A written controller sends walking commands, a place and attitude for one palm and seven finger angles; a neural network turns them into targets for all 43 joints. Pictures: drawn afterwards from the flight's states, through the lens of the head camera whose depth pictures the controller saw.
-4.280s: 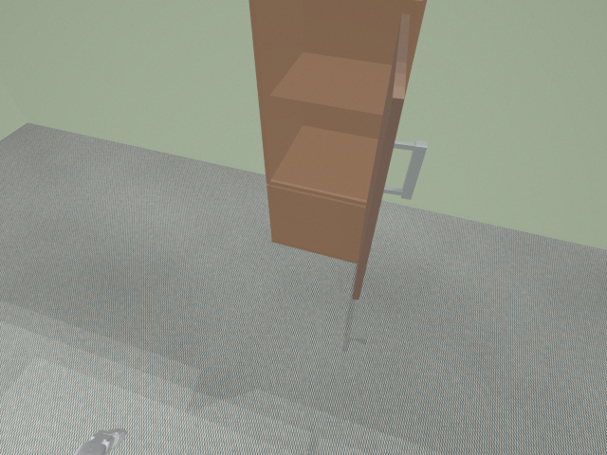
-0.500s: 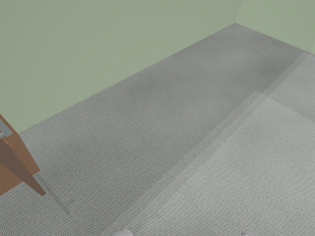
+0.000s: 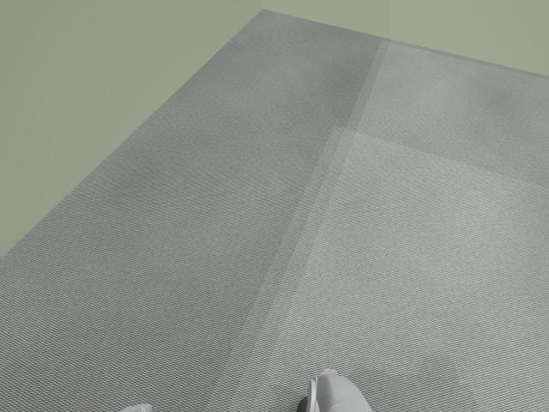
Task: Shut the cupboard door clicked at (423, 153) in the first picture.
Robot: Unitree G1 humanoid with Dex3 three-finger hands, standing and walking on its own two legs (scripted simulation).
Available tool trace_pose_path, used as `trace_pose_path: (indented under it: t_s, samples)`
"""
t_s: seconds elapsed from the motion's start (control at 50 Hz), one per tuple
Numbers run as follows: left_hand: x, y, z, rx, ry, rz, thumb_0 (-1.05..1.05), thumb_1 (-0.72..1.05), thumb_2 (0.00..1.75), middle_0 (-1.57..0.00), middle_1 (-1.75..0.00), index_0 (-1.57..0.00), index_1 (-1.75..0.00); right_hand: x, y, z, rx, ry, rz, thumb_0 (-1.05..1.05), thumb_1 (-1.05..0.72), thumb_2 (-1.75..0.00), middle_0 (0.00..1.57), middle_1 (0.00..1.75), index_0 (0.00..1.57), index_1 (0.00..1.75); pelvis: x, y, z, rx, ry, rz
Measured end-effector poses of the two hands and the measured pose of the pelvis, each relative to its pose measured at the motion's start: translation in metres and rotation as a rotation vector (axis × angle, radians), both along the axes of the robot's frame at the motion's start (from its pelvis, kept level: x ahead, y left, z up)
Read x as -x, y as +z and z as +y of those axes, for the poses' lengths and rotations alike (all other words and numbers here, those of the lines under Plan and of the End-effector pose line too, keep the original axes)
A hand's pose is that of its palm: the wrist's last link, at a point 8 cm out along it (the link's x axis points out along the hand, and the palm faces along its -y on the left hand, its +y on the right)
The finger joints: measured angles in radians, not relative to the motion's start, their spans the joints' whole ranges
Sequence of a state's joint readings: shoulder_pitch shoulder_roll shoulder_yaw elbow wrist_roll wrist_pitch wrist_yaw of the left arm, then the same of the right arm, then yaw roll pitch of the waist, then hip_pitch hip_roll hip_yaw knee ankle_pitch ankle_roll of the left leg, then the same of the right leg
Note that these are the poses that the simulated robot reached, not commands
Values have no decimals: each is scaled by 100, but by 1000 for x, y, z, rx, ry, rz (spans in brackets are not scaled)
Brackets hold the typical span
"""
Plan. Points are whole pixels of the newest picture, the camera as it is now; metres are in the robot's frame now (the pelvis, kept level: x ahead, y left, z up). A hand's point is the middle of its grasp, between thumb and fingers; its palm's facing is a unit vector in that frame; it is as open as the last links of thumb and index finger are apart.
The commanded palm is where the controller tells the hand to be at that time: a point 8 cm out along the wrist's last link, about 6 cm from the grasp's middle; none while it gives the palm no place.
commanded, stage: walk around to get in front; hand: left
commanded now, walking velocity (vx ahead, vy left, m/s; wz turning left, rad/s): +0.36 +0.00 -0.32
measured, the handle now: out of the picture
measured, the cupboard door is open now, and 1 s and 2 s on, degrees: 96 96 96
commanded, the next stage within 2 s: none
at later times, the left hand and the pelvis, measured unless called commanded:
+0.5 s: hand (181, 337) +0.27 +0.17 -0.17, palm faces -0.05 -0.97 -0.22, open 7.3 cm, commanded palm none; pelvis +0.24 -0.02 +0.00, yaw -7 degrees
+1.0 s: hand (208, 211) +0.55 +0.15 -0.16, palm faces -0.19 -0.97 -0.18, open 7.3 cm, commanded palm none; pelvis +0.45 -0.02 +0.01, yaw -14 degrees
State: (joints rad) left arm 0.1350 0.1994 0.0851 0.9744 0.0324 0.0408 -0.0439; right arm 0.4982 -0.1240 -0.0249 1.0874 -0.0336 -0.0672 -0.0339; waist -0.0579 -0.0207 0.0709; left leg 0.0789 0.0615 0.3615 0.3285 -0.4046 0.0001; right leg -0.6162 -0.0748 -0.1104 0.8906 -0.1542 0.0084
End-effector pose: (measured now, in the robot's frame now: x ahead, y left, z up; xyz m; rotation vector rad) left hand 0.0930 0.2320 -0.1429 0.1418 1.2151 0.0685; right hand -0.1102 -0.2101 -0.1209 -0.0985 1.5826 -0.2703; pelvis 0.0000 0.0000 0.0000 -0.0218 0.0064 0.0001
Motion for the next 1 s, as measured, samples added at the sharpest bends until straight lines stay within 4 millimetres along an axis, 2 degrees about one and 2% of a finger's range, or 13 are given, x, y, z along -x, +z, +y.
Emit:
trace_pose_path:
  t_s: [0.1,0.14,0.18,0.24,0.32,0.38,0.48,0.58,0.62,0.66,0.7,0.84,1.0]
  samples:
    - [-107,-9,-39,15,-111,-99,1,91,90,-20,-30,-19,-30,0,-7,8,-49,-104,145,1,-91,-90,20,30,20,30,-56,-16,-16,-1,-45,3]
    - [-137,-13,-51,12,-121,-148,1,91,90,-20,-30,-19,-30,-15,-13,4,-67,-133,170,1,-90,-90,21,30,20,30,-79,-23,-26,-16,-64,-3]
    - [-152,-11,-57,10,-111,-157,1,91,90,-20,-30,-20,-30,-47,-17,-5,-61,-145,134,1,-90,-90,21,30,20,30,-97,-21,-32,-17,-73,-19]
    - [-158,-3,-58,-2,-92,-114,0,91,90,-20,-30,-20,-30,-119,-20,-24,-37,-121,-6,1,-91,-90,21,30,20,30,-125,-10,-38,-19,-86,-31]
    - [-168,12,-39,-72,-64,-75,-2,95,90,-21,-30,-20,-30,-228,-19,-44,-12,-66,-223,1,-91,-90,20,30,19,30,-159,1,-38,-15,-108,-22]
    - [-171,17,-28,-98,-62,-19,-2,95,90,-20,-30,-20,-30,-297,-15,-54,8,-37,-344,1,-93,-90,20,30,19,30,-185,5,-35,-10,-117,-15]
    - [-172,11,-18,-87,-21,75,-1,93,90,-20,-30,-20,-30,-392,-7,-57,16,36,-444,1,-93,-90,20,30,19,30,-232,4,-26,2,-128,-10]
    - [-172,-8,-11,-42,33,198,0,92,90,-20,-30,-20,-30,-476,-5,-42,27,111,-485,1,-92,-90,20,30,19,30,-287,-6,-11,12,-133,-14]
    - [-177,-19,-7,-24,36,258,0,92,90,-20,-30,-20,-30,-502,-7,-35,46,119,-513,1,-92,-90,20,30,19,30,-308,-14,-3,4,-144,-23]
    - [-190,-21,-4,-11,21,297,1,91,90,-20,-30,-20,-30,-514,-5,-29,56,104,-527,0,-91,-90,20,30,19,30,-324,-13,3,-2,-165,-37]
    - [-213,-17,-1,-6,-4,301,1,91,90,-20,-30,-20,-30,-514,-2,-23,60,62,-512,0,-91,-90,20,30,20,30,-340,-8,7,-2,-181,-47]
    - [-333,0,-2,-10,-70,152,1,91,90,-20,-30,-20,-30,-476,0,-18,79,-84,-328,-1,-95,-90,21,30,20,30,-393,9,8,-10,-208,-47]
    - [-459,13,-33,-40,-161,44,1,93,90,-20,-30,-19,-30,-442,-8,0,-16,-221,-110,0,-92,-90,20,30,19,30,-452,10,-18,-30,-246,-32]
